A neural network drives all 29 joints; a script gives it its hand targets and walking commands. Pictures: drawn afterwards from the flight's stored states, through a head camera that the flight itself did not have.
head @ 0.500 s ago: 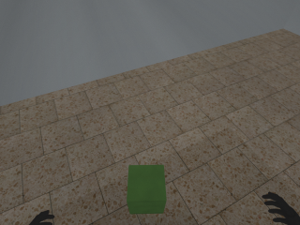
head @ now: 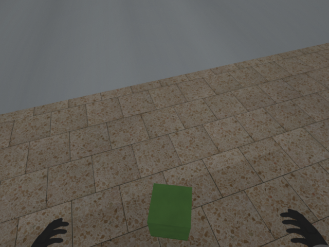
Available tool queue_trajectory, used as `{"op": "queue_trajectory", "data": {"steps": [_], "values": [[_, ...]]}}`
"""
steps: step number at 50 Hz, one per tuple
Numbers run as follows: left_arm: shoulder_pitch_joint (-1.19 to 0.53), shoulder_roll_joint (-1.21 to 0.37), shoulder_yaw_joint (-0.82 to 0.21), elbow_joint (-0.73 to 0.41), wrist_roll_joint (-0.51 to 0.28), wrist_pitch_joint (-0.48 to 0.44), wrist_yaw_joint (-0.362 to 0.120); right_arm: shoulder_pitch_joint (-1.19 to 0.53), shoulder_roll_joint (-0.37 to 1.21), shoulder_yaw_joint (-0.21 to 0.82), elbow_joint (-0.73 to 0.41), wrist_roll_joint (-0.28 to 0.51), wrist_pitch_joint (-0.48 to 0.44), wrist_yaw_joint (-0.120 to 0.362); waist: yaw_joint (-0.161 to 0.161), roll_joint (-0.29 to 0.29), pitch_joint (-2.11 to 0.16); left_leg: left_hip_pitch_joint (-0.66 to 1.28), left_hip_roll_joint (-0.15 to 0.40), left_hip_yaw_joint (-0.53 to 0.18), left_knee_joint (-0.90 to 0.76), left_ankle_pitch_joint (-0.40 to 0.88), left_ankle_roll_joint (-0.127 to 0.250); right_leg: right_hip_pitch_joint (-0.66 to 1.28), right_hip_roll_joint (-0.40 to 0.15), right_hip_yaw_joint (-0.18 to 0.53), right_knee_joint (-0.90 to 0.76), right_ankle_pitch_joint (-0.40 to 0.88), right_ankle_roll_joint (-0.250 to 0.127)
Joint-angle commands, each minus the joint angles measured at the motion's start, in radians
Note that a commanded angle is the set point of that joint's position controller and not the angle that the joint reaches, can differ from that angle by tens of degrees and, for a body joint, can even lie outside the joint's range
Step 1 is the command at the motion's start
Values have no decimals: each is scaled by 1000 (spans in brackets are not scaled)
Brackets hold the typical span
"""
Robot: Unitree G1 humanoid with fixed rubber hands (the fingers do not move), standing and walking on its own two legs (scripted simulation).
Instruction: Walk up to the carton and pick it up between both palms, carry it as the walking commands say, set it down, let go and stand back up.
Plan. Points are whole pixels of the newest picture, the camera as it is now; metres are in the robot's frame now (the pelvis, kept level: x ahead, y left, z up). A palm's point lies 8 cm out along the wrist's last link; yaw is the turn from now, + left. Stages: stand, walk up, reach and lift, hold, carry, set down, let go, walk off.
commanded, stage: walk up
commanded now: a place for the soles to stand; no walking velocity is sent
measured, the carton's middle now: (170, 212) +0.43 +0.01 -0.64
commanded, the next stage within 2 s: reach and lift in 1.94 s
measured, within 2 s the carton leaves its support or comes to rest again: neither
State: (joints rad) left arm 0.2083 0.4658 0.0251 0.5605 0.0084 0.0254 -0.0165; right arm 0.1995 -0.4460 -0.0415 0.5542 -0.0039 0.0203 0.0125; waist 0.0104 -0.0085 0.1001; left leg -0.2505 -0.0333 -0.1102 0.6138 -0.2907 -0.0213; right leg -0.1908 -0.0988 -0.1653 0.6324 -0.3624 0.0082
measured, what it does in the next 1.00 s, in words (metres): steps on the spot: right foot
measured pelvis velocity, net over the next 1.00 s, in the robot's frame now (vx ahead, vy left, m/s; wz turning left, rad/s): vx -0.02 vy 0.09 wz -0.11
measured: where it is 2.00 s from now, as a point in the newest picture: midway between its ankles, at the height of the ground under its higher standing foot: outside the picture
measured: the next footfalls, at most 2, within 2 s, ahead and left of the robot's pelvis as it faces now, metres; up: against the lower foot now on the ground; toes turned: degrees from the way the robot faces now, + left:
right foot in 0.92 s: +0.03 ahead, -0.06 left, +0.00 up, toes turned -4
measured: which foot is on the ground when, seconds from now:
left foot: down 0.00-1.00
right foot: down 0.00-0.64, up 0.66-0.90, down 0.92-1.00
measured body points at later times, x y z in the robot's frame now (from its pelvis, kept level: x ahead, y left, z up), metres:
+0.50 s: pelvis +0.00 +0.02 -0.01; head +0.03 +0.03 +0.44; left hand +0.11 +0.37 -0.08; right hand +0.19 -0.30 -0.05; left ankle +0.02 +0.13 -0.71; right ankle -0.01 -0.12 -0.73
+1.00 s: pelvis -0.02 +0.09 -0.01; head +0.01 +0.09 +0.44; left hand +0.13 +0.41 -0.08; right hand +0.12 -0.24 -0.06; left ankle +0.05 +0.19 -0.72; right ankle -0.01 -0.05 -0.73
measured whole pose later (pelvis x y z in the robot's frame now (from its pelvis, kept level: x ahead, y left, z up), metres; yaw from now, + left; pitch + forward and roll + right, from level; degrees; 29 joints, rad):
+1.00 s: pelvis -0.02 +0.09 -0.01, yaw -6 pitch -5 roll +0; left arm 0.32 0.48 0.05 0.57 0.01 0.03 0.00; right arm 0.21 -0.44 -0.02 0.50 -0.01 0.05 0.01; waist 0.01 0.01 0.13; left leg -0.32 0.06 0.09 0.70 -0.36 0.01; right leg -0.25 -0.01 0.03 0.66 -0.32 0.00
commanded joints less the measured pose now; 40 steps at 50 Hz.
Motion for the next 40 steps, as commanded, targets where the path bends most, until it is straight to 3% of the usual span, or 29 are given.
{"op": "queue_trajectory", "data": {"steps": [1,9,16,20,21,22,23,24,25,26,27,29,30,31,32,33,34,35,36,37,38,40], "values": [[-21,194,68,-59,-1,-8,2,-15,-175,-55,-62,1,-15,-5,3,-12,-85,13,75,-66,-43,313,89,0,-104,116,-152,72,-62],[-16,179,70,-35,-1,-9,-5,-31,-195,-51,-58,2,-20,-10,17,65,-106,-52,115,-188,-109,260,122,54,-53,117,-107,61,-51],[-15,201,72,-16,8,-16,-3,-15,-192,-56,-57,3,-13,-8,6,14,-104,-17,61,-90,-46,290,85,41,-116,116,-170,79,-70],[-23,197,75,-17,10,-7,-3,-11,-199,-60,-55,-1,-13,-9,1,7,-93,-20,79,-134,-64,284,109,16,-95,100,-117,44,-58],[104,250,97,15,1,-13,39,-103,-254,-76,-92,-28,11,22,32,73,-64,-107,56,-86,13,397,125,61,-121,167,-101,108,-91],[154,294,114,32,7,-15,60,-103,-221,-71,-101,-31,27,35,40,8,-78,-149,27,-33,127,372,107,105,-202,211,-122,207,-147],[172,312,126,31,15,-14,72,-84,-194,-67,-102,-31,40,39,44,-60,-74,-166,10,46,240,211,74,90,-315,252,-165,341,-218],[161,309,130,24,24,-16,79,-83,-168,-69,-105,-36,53,41,45,-152,-51,-214,4,85,389,-232,52,59,-433,325,-218,507,-297],[172,310,135,20,31,-18,86,-113,-158,-72,-121,-40,63,41,65,-149,-11,-293,42,24,479,-366,37,55,-480,378,-256,575,-340],[164,309,139,10,37,-21,93,-129,-166,-77,-135,-42,68,41,62,-131,5,-324,80,-32,489,-347,27,62,-468,365,-256,536,-317],[139,305,143,0,43,-22,96,-123,-167,-79,-143,-41,67,45,49,-132,7,-316,113,-33,431,-311,24,61,-426,318,-244,470,-279],[101,289,138,-10,54,-20,88,-93,-146,-71,-141,-40,57,57,29,-164,-17,-192,133,57,181,-209,32,35,-300,179,-188,398,-200],[66,274,124,-20,49,-13,75,-50,-131,-69,-119,-37,50,58,2,-158,-44,-17,88,129,57,-105,38,-66,-228,103,-133,338,-166],[47,244,106,-29,34,-4,61,17,-138,-79,-90,-39,42,55,-38,-113,-77,193,18,188,-46,13,50,-195,-162,58,-33,234,-127],[70,188,82,-30,26,1,47,83,-195,-97,-73,-37,34,46,-81,52,-108,315,39,124,-138,27,77,-276,-69,19,163,115,-77],[87,120,56,-66,8,10,39,64,-290,-104,-112,-33,19,35,-74,318,-114,200,344,-296,-273,37,203,-348,87,62,395,-320,-36],[70,166,74,-71,0,30,57,39,-286,-94,-122,-25,14,12,-91,162,-111,-9,445,-355,-293,24,300,-220,117,300,502,-381,-32],[84,187,89,-76,-6,36,57,-1,-260,-90,-121,-31,16,-12,-62,134,-67,-37,430,-289,-277,37,309,-211,118,338,571,-330,-29],[144,193,91,-68,-5,34,54,-44,-238,-82,-122,-28,17,-28,-26,162,-39,-28,392,-230,-264,-21,292,-235,100,337,585,-245,-28],[186,208,95,-61,0,24,51,-75,-219,-72,-143,-25,16,-35,-12,171,-46,3,363,-198,-272,-92,266,-247,90,336,549,-191,-23],[216,210,93,-51,2,16,50,-90,-201,-63,-158,-23,14,-37,-8,171,-58,18,360,-174,-273,-96,256,-238,85,320,506,-180,-16],[199,199,90,-54,5,15,41,-51,-184,-52,-149,-31,8,-39,-31,138,-51,37,369,-140,-266,-44,245,-228,87,296,384,-198,-16]]}}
